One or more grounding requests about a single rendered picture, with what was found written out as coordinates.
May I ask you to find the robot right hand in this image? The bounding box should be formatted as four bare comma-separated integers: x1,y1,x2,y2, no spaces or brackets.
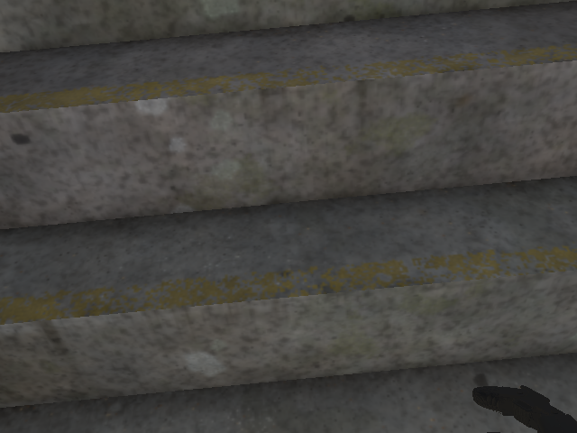
472,385,577,433

